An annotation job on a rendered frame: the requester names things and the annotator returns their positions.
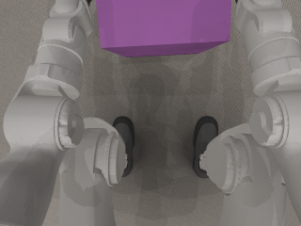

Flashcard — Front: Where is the robot foot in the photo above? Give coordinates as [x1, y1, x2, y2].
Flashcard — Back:
[112, 116, 135, 177]
[192, 116, 218, 179]

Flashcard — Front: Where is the robot right forearm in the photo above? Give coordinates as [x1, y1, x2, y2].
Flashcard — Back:
[234, 0, 301, 97]

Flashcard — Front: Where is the left robot upper arm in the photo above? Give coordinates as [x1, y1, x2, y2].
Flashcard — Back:
[0, 94, 85, 226]

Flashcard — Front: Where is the right robot foot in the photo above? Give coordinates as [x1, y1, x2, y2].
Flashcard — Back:
[192, 116, 218, 179]

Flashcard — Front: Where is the left robot foot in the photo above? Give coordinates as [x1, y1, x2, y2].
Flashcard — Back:
[112, 116, 135, 177]

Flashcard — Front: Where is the right robot upper arm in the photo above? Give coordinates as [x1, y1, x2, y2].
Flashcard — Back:
[248, 89, 301, 223]

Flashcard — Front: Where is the carton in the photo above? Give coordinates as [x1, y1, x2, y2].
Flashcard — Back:
[96, 0, 232, 57]

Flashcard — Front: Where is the robot left forearm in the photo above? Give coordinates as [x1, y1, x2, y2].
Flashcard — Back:
[3, 0, 93, 138]

